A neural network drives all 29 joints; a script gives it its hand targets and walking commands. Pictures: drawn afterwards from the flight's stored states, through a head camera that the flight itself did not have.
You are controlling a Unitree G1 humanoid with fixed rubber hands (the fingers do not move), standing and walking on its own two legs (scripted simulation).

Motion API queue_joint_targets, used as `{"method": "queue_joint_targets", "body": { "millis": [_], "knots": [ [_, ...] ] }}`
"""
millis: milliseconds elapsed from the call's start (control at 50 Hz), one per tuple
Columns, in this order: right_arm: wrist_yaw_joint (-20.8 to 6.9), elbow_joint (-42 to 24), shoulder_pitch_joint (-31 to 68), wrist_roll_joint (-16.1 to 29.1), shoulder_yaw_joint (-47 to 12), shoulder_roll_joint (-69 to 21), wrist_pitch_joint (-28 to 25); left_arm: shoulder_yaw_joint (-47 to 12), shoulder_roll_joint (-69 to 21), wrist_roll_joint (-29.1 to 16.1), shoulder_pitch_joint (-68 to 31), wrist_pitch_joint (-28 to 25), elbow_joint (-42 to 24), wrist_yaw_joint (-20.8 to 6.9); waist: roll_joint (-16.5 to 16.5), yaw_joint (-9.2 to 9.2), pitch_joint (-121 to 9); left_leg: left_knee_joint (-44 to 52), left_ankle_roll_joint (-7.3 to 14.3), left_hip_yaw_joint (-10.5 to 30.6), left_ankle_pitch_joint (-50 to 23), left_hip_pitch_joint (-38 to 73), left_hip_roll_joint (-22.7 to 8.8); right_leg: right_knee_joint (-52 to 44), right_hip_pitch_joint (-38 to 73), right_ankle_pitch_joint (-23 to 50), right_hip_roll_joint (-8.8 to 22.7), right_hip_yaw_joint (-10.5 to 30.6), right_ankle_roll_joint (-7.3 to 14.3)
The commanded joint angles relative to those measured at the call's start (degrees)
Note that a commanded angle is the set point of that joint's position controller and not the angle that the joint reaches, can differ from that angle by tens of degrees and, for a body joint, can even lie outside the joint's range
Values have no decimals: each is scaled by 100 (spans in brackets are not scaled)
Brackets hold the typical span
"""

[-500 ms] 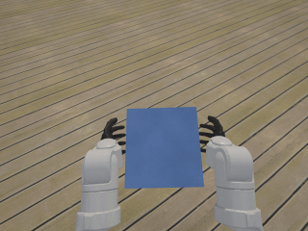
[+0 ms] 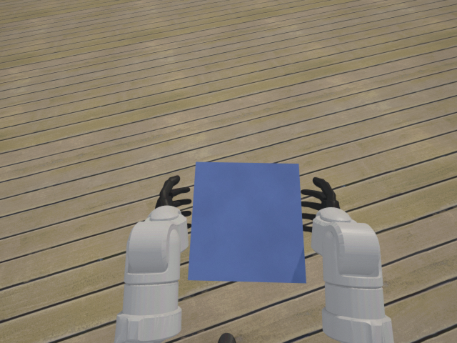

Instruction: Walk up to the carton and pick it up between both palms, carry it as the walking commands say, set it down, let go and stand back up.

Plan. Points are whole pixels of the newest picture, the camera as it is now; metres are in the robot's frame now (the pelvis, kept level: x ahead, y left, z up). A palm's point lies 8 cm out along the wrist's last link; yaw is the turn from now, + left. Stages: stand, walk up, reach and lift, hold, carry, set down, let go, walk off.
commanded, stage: carry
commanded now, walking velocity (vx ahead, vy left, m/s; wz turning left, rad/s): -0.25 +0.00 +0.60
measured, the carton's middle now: (244, 226) +0.35 -0.01 -0.02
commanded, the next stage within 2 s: none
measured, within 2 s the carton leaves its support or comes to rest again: neither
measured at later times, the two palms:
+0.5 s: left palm out of the picture +0.10 +0.22 +0.08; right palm (262, 307) +0.18 -0.02 +0.09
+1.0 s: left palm out of the picture +0.06 +0.17 +0.10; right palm out of the picture +0.11 -0.08 +0.10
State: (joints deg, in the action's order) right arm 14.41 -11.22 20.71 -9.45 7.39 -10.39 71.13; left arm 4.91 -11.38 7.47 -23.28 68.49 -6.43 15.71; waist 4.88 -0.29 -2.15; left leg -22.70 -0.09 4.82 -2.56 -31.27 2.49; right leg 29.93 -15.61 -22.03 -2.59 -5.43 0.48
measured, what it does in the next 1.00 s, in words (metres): walks backwards: left foot, then right foot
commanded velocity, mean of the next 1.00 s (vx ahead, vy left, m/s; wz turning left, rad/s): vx -0.04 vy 0.00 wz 0.08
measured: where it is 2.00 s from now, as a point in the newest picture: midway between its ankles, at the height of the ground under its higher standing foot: outside the picture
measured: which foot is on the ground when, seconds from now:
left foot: down 0.00-0.00, up 0.02-0.36, down 0.38-1.00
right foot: down 0.00-0.38, up 0.40-0.64, down 0.66-1.00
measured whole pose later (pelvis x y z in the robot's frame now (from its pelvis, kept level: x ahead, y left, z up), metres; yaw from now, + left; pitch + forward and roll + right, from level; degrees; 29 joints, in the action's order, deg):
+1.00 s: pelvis -0.20 -0.02 +0.01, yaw +14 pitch +2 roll +0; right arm 17.7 -1.0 22.8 -7.2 9.1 -11.1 72.0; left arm 7.4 -11.3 9.0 -23.2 71.1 0.6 15.9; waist 0.3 0.6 -7.3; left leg -28.4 -0.2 -6.3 9.0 -21.4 -3.7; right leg 29.5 -19.4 -12.1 1.9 -6.2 0.9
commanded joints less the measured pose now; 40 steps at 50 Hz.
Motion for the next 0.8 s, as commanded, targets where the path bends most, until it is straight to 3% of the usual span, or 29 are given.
{"method": "queue_joint_targets", "body": {
  "millis": [0,20,40,60,100,120,160,220,280,300,320,340,360,380,400,420,440,500,600,640,660,680,700,740,780],
  "knots": [
    [-2234,-535,2867,2676,-4021,-5878,-69,-3398,-6135,-2277,-1840,-47,-276,-2269,-2729,-178,-1979,-2482,-637,-652,3068,-539,351,-1468,1494,501,2740,2235,955],
    [-2220,-439,2976,2768,-4010,-5953,-98,-3484,-6116,-2443,-2138,-18,-482,-2315,-2053,-26,-1514,-4019,-380,-683,3434,-1152,-207,-1208,704,2329,3324,1938,1144],
    [-2191,-498,3105,2893,-4060,-6005,-127,-3487,-6096,-2509,-2248,29,-508,-2349,-1231,1,-1492,-4929,-239,-481,3234,-843,-260,-982,493,3324,3032,1366,1074],
    [-2188,-429,3049,2968,-4090,-6106,-129,-3518,-6077,-2525,-2261,61,-504,-2367,-890,5,-1528,-5468,-224,-421,2867,-604,-331,-729,352,3789,2572,692,862],
    [-2148,-297,3276,3036,-4005,-6083,-143,-3342,-5957,-2472,-2434,45,-400,-2374,-1238,23,-1578,-5405,-357,-560,2298,-627,-312,-260,747,4119,1978,54,665],
    [-2120,-260,3374,3047,-3947,-6047,-134,-3253,-5909,-2468,-2504,37,-400,-2373,-1446,16,-1556,-5007,-413,-711,2282,-656,-279,-90,914,4292,1849,-33,600],
    [-2076,26,3279,2984,-3801,-6015,-77,-3010,-5815,-2342,-2399,57,-168,-2373,-1637,-35,-1701,-4212,-466,-1042,2630,-461,-232,56,1122,4570,1863,21,599],
    [-2055,384,3086,2867,-3640,-6042,-36,-2923,-5776,-2235,-2391,71,74,-2375,-1887,-105,-1979,-3209,-412,-1315,3164,-100,-163,-48,1318,4426,2095,346,773],
    [-2070,551,3009,2805,-3544,-6079,-44,-2952,-5847,-2183,-2373,73,270,-2360,-1998,-128,-2155,-1899,-291,-1456,3083,352,-139,-99,1464,4232,2293,507,798],
    [-2082,559,2996,2810,-3525,-6091,-57,-2992,-5886,-2193,-2394,67,275,-2342,-1886,-91,-2222,-1132,-257,-1521,2731,627,-143,-7,1483,4090,2278,475,719],
    [-2093,556,2977,2813,-3507,-6093,-76,-3031,-5924,-2224,-2403,60,276,-2323,-1546,-30,-2344,33,-278,-1598,1997,1203,-253,225,1356,3656,2168,283,514],
    [-2113,558,3008,2811,-3497,-6131,-90,-3094,-5988,-2279,-2473,46,231,-2309,-1032,-9,-2422,575,-222,-1252,1700,2054,-663,515,691,2706,1971,129,234],
    [-2151,580,2980,2828,-3497,-6226,-94,-3136,-6016,-2304,-2513,28,195,-2289,-558,12,-2238,684,-129,-439,1132,2900,-1322,729,-517,1155,1805,70,-34],
    [-2137,754,2814,2671,-3300,-6140,-195,-3342,-6030,-2551,-2890,72,-73,-2352,1335,80,-2009,259,544,898,-992,3150,-2405,1217,-1780,-374,1118,-529,-460],
    [-2141,645,2810,2676,-3286,-6182,-213,-3425,-6034,-2582,-2955,56,-77,-2353,997,88,-1896,-4,828,672,-1776,3114,-2402,1962,-1875,-1076,1076,-182,-401],
    [-2148,577,2771,2648,-3292,-6240,-226,-3507,-6097,-2645,-3050,50,-144,-2364,576,86,-1916,-108,871,440,-1656,2925,-2286,2375,-1799,-951,989,-1,-315],
    [-2137,506,2778,2596,-3295,-6217,-241,-3541,-6166,-2741,-3127,47,-127,-2396,311,83,-1863,-57,850,176,-1061,2684,-2170,2566,-1743,-761,946,121,-250],
    [-2071,311,2946,2527,-3219,-6128,-266,-3590,-6164,-2925,-3329,106,-146,-2419,332,86,-1855,78,823,-119,415,2341,-1874,2315,-1585,-337,808,197,-223],
    [-2010,462,2867,2389,-3139,-6016,-223,-3349,-6047,-2807,-3066,227,296,-2406,518,84,-2016,93,681,-7,773,2249,-1770,546,-714,-231,509,-71,-233],
    [-2016,503,2901,2391,-3179,-6029,-205,-3281,-6068,-2737,-2964,234,399,-2414,170,7,-2193,-144,383,-241,665,1928,-1583,-682,386,1069,727,-162,-312],
    [-2026,485,2968,2427,-3234,-6065,-198,-3254,-6101,-2706,-2948,232,407,-2421,-240,13,-2313,-316,163,-359,797,1582,-1421,-748,886,1353,1121,221,-291],
    [-2054,408,3110,2535,-3408,-6155,-152,-3145,-6155,-2556,-2727,196,573,-2422,-1088,14,-2174,-456,-44,-663,1310,1503,-1104,-701,573,1700,1559,728,-131],
    [-2079,373,3243,2639,-3480,-6199,-129,-3133,-6196,-2551,-2713,183,531,-2418,-1236,5,-2054,-495,-90,-801,1575,1628,-1021,-819,239,1500,1624,688,-34],
    [-2136,317,3436,2801,-3549,-6244,-96,-3110,-6181,-2499,-2794,172,382,-2380,-986,-18,-1867,-427,-106,-824,1599,1729,-975,-969,-140,629,1459,495,13],
    [-2196,481,3459,2857,-3525,-6235,-48,-3026,-6111,-2390,-2748,172,420,-2336,-877,-34,-1783,-260,-86,-703,1689,1662,-1054,-909,-179,417,1293,341,-4]
  ]
}}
